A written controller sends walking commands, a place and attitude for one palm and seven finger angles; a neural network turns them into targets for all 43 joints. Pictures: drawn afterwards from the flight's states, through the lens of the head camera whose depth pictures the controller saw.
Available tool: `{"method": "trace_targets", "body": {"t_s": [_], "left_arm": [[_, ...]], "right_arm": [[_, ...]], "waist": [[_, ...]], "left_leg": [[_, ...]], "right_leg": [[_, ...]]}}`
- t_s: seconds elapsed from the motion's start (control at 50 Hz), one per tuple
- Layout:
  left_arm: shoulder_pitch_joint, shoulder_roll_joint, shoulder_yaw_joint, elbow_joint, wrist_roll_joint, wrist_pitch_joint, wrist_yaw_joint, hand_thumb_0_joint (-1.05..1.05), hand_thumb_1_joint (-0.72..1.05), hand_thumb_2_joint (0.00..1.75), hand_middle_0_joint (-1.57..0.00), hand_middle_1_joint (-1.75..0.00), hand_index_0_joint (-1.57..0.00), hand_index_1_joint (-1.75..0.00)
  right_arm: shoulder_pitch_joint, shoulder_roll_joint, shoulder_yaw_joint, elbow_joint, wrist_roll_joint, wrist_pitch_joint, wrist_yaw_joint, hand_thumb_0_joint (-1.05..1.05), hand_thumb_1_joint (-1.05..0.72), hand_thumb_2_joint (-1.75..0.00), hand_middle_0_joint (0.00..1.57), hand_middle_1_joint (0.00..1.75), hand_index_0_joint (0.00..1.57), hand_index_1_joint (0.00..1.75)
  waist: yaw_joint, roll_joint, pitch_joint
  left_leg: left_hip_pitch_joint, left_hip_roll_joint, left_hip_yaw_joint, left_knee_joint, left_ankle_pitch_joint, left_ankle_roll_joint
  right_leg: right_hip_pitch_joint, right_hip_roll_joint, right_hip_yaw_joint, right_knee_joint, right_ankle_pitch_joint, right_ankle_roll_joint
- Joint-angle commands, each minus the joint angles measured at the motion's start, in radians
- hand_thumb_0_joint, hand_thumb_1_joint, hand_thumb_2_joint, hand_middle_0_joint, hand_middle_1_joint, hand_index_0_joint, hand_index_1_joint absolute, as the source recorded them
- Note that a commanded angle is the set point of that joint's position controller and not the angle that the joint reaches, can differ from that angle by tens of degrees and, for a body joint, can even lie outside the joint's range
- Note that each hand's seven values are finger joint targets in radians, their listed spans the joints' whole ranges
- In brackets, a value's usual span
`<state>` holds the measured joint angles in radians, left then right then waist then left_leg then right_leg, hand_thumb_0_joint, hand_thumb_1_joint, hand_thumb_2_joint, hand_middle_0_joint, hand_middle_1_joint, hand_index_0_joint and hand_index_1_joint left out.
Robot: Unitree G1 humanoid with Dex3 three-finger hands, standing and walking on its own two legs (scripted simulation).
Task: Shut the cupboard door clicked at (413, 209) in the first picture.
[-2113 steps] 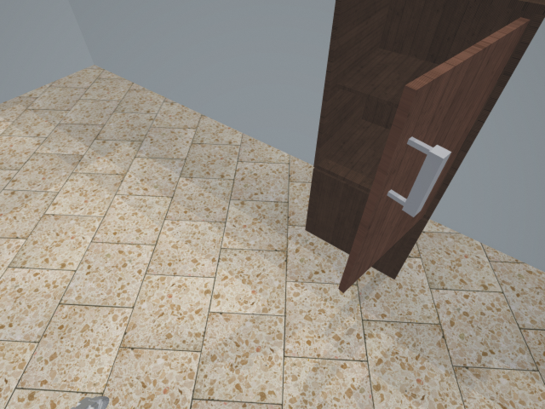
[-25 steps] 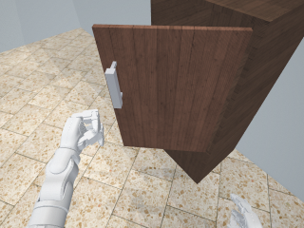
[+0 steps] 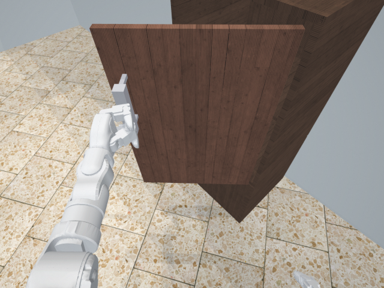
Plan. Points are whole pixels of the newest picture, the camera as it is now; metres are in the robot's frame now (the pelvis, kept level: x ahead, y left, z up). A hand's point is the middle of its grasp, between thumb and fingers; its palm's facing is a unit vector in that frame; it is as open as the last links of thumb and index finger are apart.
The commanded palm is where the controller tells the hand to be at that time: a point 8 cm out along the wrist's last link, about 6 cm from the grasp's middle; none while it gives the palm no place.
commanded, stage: bring the fist close to the handle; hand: left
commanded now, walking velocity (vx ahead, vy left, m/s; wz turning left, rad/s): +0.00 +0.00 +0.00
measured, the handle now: (128, 105) +0.50 +0.15 +0.10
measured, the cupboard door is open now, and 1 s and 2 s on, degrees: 45 39 28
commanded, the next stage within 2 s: push the door shut along its arc in 0.30 s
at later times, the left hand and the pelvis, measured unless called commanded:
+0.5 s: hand (135, 134) +0.41 +0.13 +0.10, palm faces -0.04 -1.00 -0.01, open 3.1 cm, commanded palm +0.39 +0.18 +0.10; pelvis +0.00 +0.00 +0.00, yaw +0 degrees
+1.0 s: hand (141, 116) +0.46 +0.12 +0.10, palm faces -0.17 -0.99 -0.03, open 3.2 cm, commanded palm +0.46 +0.16 +0.10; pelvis -0.02 +0.00 -0.01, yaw +1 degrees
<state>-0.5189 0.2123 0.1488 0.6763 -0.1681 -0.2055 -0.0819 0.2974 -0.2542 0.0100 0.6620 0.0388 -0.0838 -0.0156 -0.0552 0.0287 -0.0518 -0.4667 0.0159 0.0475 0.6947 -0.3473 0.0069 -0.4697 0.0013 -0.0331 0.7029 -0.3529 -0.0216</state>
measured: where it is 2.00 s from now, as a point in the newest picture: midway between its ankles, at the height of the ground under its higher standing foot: outside the picture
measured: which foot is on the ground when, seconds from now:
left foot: down 0.00-1.00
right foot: down 0.00-1.00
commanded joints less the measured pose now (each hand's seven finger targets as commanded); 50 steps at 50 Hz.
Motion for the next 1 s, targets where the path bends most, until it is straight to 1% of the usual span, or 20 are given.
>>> {"method": "trace_targets", "body": {"t_s": [0.0, 0.02, 0.06, 0.08, 0.18, 0.26, 0.32, 0.36, 0.44, 0.5, 0.52, 0.56, 0.64, 0.68, 0.7, 0.74, 0.82, 0.88, 0.94, 0.98], "left_arm": [[-0.316, 0.191, 0.087, -0.163, -0.012, -0.078, -0.015, 0.0, 0.9, 0.9, -1.3, -1.5, -1.3, -1.5], [-0.303, 0.218, 0.11, -0.169, -0.011, -0.084, -0.018, 0.0, 0.9, 0.9, -1.3, -1.5, -1.3, -1.5], [-0.314, 0.197, 0.089, -0.226, -0.014, -0.099, -0.027, 0.0, 0.9, 0.9, -1.3, -1.5, -1.3, -1.5], [-0.337, 0.175, 0.063, -0.246, -0.015, -0.106, -0.031, 0.0, 0.9, 0.9, -1.3, -1.5, -1.3, -1.5], [-0.393, 0.18, 0.059, -0.221, -0.02, -0.11, -0.031, 0.0, 0.9, 0.9, -1.3, -1.5, -1.3, -1.5], [-0.401, 0.164, 0.043, -0.23, -0.016, -0.115, -0.028, 0.0, 0.9, 0.9, -1.3, -1.5, -1.3, -1.5], [-0.397, 0.16, 0.04, -0.184, -0.015, -0.11, -0.026, 0.0, 0.9, 0.9, -1.3, -1.5, -1.3, -1.5], [-0.394, 0.141, 0.034, -0.175, -0.018, -0.107, -0.024, 0.0, 0.9, 0.9, -1.3, -1.5, -1.3, -1.5], [-0.481, 0.186, 0.047, -0.126, -0.003, -0.108, -0.028, 0.0, 0.9, 0.9, -1.3, -1.5, -1.3, -1.5], [-0.556, 0.201, 0.053, -0.095, -0.001, -0.124, -0.046, 0.0, 0.9, 0.9, -1.3, -1.5, -1.3, -1.5], [-0.582, 0.239, 0.075, -0.085, 0.0, -0.131, -0.052, 0.0, 0.9, 0.9, -1.3, -1.5, -1.3, -1.5], [-0.592, 0.215, 0.061, -0.046, -0.005, -0.14, -0.073, 0.0, 0.9, 0.9, -1.3, -1.5, -1.3, -1.5], [-0.667, 0.228, 0.058, 0.036, -0.013, -0.151, -0.107, 0.0, 0.9, 0.9, -1.3, -1.5, -1.3, -1.5], [-0.717, 0.223, 0.049, 0.056, -0.014, -0.162, -0.121, 0.0, 0.9, 0.9, -1.3, -1.5, -1.3, -1.5], [-0.744, 0.2, 0.024, 0.081, -0.014, -0.162, -0.13, 0.0, 0.9, 0.9, -1.3, -1.5, -1.3, -1.5], [-0.8, 0.224, 0.038, 0.094, -0.014, -0.173, -0.137, 0.0, 0.9, 0.9, -1.3, -1.5, -1.3, -1.5], [-0.828, 0.249, 0.057, 0.165, -0.014, -0.18, -0.155, 0.0, 0.9, 0.9, -1.3, -1.5, -1.3, -1.5], [-0.917, 0.242, 0.028, 0.218, -0.002, -0.181, -0.17, 0.0, 0.9, 0.9, -1.3, -1.5, -1.3, -1.5], [-0.983, 0.237, 0.013, 0.248, 0.004, -0.182, -0.181, 0.0, 0.9, 0.9, -1.3, -1.5, -1.3, -1.5], [-0.995, 0.267, 0.043, 0.269, 0.001, -0.181, -0.186, 0.0, 0.9, 0.9, -1.3, -1.5, -1.3, -1.5]], "right_arm": [[0.007, -0.133, -0.051, -0.132, 0.007, -0.023, -0.005, 0.0, -0.9, -0.9, 0.2, 0.3, 0.2, 0.3], [0.01, -0.137, -0.053, -0.135, 0.004, -0.017, -0.006, 0.0, -0.9, -0.9, 0.2, 0.3, 0.2, 0.3], [0.004, -0.128, -0.054, -0.149, 0.008, -0.012, -0.006, 0.0, -0.9, -0.9, 0.2, 0.3, 0.2, 0.3], [0.002, -0.124, -0.053, -0.15, 0.01, -0.013, -0.005, 0.0, -0.9, -0.9, 0.2, 0.3, 0.2, 0.3], [0.011, -0.129, -0.056, -0.129, 0.013, -0.007, -0.015, 0.0, -0.9, -0.9, 0.2, 0.3, 0.2, 0.3], [0.007, -0.123, -0.055, -0.13, 0.012, -0.008, -0.016, 0.0, -0.9, -0.9, 0.2, 0.3, 0.2, 0.3], [0.009, -0.128, -0.052, -0.127, 0.012, -0.004, -0.017, 0.0, -0.9, -0.9, 0.2, 0.3, 0.2, 0.3], [0.002, -0.125, -0.051, -0.134, 0.013, -0.005, -0.015, 0.0, -0.9, -0.9, 0.2, 0.3, 0.2, 0.3], [0.01, -0.131, -0.048, -0.125, 0.013, 0.002, -0.017, 0.0, -0.9, -0.9, 0.2, 0.3, 0.2, 0.3], [0.017, -0.13, -0.045, -0.12, 0.01, 0.005, -0.021, 0.0, -0.9, -0.9, 0.2, 0.3, 0.2, 0.3], [0.025, -0.137, -0.045, -0.115, 0.008, 0.008, -0.024, 0.0, -0.9, -0.9, 0.2, 0.3, 0.2, 0.3], [0.023, -0.132, -0.044, -0.115, 0.01, 0.007, -0.023, 0.0, -0.9, -0.9, 0.2, 0.3, 0.2, 0.3], [0.048, -0.141, -0.044, -0.102, 0.011, 0.009, -0.023, 0.0, -0.9, -0.9, 0.2, 0.3, 0.2, 0.3], [0.055, -0.143, -0.044, -0.097, 0.01, 0.007, -0.023, 0.0, -0.9, -0.9, 0.2, 0.3, 0.2, 0.3], [0.061, -0.143, -0.043, -0.091, 0.01, 0.006, -0.023, 0.0, -0.9, -0.9, 0.2, 0.3, 0.2, 0.3], [0.077, -0.151, -0.047, -0.082, 0.007, 0.004, -0.024, 0.0, -0.9, -0.9, 0.2, 0.3, 0.2, 0.3], [0.111, -0.165, -0.05, -0.065, 0.002, 0.003, -0.023, 0.0, -0.9, -0.9, 0.2, 0.3, 0.2, 0.3], [0.13, -0.169, -0.048, -0.049, 0.0, 0.001, -0.021, 0.0, -0.9, -0.9, 0.2, 0.3, 0.2, 0.3], [0.153, -0.179, -0.051, -0.035, -0.004, -0.005, -0.021, 0.0, -0.9, -0.9, 0.2, 0.3, 0.2, 0.3], [0.17, -0.186, -0.054, -0.029, -0.008, -0.008, -0.019, 0.0, -0.9, -0.9, 0.2, 0.3, 0.2, 0.3]], "waist": [[0.021, -0.084, -0.323], [0.027, -0.091, -0.333], [0.025, -0.067, -0.355], [0.017, -0.037, -0.347], [-0.009, -0.051, -0.31], [-0.003, -0.012, -0.337], [-0.007, -0.06, -0.304], [-0.003, -0.053, -0.306], [-0.022, -0.069, -0.278], [-0.027, -0.055, -0.322], [-0.027, -0.057, -0.333], [-0.028, -0.031, -0.348], [-0.05, -0.06, -0.326], [-0.055, -0.02, -0.342], [-0.073, -0.038, -0.329], [-0.078, -0.01, -0.352], [-0.084, -0.031, -0.375], [-0.119, -0.029, -0.339], [-0.139, 0.016, -0.36], [-0.138, -0.001, -0.404]], "left_leg": [[0.119, -0.019, -0.017, -0.059, 0.277, 0.015], [0.114, -0.021, -0.016, -0.059, 0.283, 0.018], [0.131, -0.02, -0.009, -0.063, 0.304, 0.019], [0.144, -0.021, -0.008, -0.06, 0.305, 0.019], [0.146, -0.019, -0.016, -0.06, 0.243, 0.021], [0.169, -0.02, -0.019, -0.062, 0.241, 0.021], [0.152, -0.018, -0.025, -0.066, 0.228, 0.022], [0.15, -0.021, -0.022, -0.067, 0.21, 0.021], [0.134, -0.019, -0.028, -0.064, 0.184, 0.023], [0.139, -0.023, -0.032, -0.054, 0.205, 0.022], [0.138, -0.022, -0.034, -0.05, 0.217, 0.023], [0.148, -0.024, -0.034, -0.044, 0.225, 0.02], [0.123, -0.023, -0.041, -0.035, 0.212, 0.022], [0.127, -0.024, -0.044, -0.031, 0.206, 0.019], [0.126, -0.023, -0.045, -0.027, 0.194, 0.021], [0.137, -0.023, -0.053, -0.021, 0.195, 0.021], [0.125, -0.02, -0.063, -0.012, 0.197, 0.02], [0.089, -0.019, -0.07, -0.007, 0.146, 0.022], [0.112, -0.014, -0.086, 0.003, 0.141, 0.019], [0.116, -0.013, -0.09, 0.015, 0.159, 0.02]], "right_leg": [[0.161, 0.001, 0.025, -0.08, 0.396, 0.011], [0.186, -0.001, 0.027, -0.08, 0.409, 0.011], [0.194, 0.001, 0.028, -0.077, 0.438, 0.011], [0.18, 0.003, 0.029, -0.078, 0.437, 0.01], [0.128, 0.01, 0.027, -0.097, 0.357, 0.014], [0.127, 0.011, 0.026, -0.094, 0.345, 0.01], [0.119, 0.012, 0.02, -0.098, 0.329, 0.011], [0.109, 0.013, 0.019, -0.1, 0.31, 0.011], [0.088, 0.011, 0.025, -0.102, 0.286, 0.013], [0.1, 0.011, 0.028, -0.085, 0.313, 0.009], [0.111, 0.01, 0.032, -0.081, 0.326, 0.009], [0.1, 0.012, 0.03, -0.073, 0.336, 0.005], [0.069, 0.015, 0.027, -0.07, 0.325, 0.006], [0.051, 0.015, 0.028, -0.062, 0.313, 0.003], [0.03, 0.017, 0.025, -0.065, 0.3, 0.006], [0.012, 0.018, 0.027, -0.057, 0.289, 0.004], [-0.006, 0.021, 0.021, -0.045, 0.274, 0.001], [-0.06, 0.022, 0.024, -0.047, 0.224, 0.006], [-0.12, 0.025, 0.016, -0.035, 0.187, 0.002], [-0.112, 0.026, 0.018, -0.028, 0.201, 0.001]]}}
